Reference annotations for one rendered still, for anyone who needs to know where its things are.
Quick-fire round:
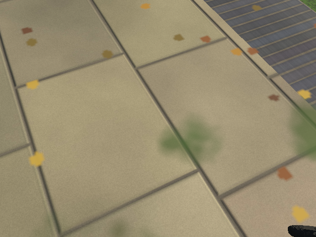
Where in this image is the robot right hand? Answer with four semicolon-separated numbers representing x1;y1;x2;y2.
287;225;316;237

